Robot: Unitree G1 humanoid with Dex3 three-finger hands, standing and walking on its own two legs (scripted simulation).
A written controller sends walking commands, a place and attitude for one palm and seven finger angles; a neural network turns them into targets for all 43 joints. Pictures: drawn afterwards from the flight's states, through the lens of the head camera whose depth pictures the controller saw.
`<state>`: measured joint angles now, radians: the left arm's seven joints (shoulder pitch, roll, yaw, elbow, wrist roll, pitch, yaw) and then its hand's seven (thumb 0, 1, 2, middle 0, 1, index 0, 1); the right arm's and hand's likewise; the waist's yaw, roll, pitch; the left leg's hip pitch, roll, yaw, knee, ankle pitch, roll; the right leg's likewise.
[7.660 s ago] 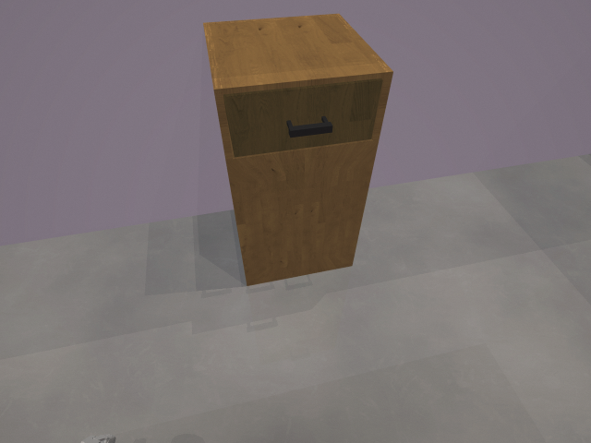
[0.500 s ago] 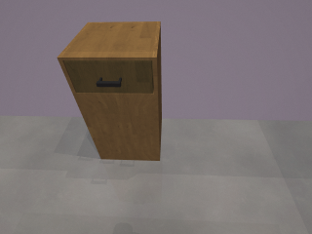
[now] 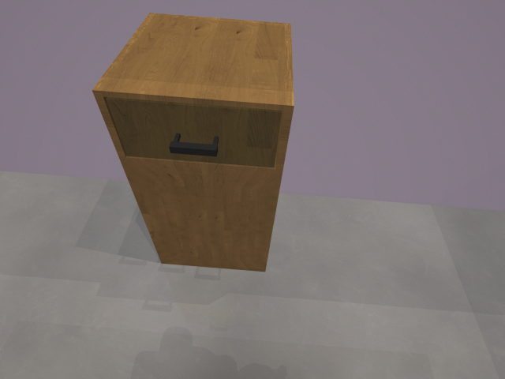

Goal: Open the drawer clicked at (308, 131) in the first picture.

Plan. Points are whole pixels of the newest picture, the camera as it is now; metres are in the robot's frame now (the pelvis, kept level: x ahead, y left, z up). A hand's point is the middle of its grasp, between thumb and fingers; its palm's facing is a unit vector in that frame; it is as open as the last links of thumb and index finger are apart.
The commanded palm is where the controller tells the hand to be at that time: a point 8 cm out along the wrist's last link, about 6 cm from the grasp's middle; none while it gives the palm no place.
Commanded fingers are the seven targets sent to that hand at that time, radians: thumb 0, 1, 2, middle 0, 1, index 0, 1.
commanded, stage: take the last steps up to it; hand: left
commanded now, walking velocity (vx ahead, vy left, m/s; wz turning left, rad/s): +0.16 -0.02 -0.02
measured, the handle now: (195, 143) +0.62 +0.19 -0.03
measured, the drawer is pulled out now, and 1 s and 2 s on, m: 0.00 0.00 0.00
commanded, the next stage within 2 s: come to a stop and stand still in 0.02 s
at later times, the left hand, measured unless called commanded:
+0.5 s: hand (168, 363) +0.17 +0.17 -0.17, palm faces +0.05 -0.98 -0.17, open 7.4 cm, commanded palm none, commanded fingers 0.00 0.90 0.90 -0.20 -0.30 -0.20 -0.30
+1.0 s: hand out of the picture +0.09 +0.18 -0.16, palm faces +0.05 -0.97 -0.24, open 7.4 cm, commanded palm none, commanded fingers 0.00 0.90 0.90 -0.20 -0.30 -0.20 -0.30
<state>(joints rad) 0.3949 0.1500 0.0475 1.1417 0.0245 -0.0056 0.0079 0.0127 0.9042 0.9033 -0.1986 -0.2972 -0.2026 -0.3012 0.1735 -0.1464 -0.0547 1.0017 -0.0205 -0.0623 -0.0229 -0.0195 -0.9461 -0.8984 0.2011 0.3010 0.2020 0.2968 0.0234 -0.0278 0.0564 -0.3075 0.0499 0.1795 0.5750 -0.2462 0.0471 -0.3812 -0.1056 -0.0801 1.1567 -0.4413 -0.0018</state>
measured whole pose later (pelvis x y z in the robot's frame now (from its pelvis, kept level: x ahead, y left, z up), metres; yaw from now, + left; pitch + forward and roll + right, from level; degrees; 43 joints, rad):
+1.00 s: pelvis +0.04 -0.02 +0.00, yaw +2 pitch -3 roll +0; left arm 0.29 0.21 0.00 0.93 0.02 0.02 0.03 0.01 0.90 0.90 -0.20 -0.30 -0.20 -0.30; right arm 0.24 -0.24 -0.05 0.94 -0.03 0.02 -0.03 0.00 -0.91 -0.90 0.20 0.30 0.20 0.30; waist 0.00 0.00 0.01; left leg -0.24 0.03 0.06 0.59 -0.30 0.00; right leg -0.22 -0.03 -0.09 0.60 -0.33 -0.02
